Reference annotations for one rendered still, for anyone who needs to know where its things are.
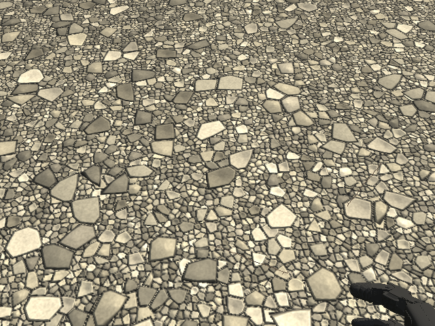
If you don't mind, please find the right robot hand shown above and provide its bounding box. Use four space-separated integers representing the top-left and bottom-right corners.
349 283 435 326

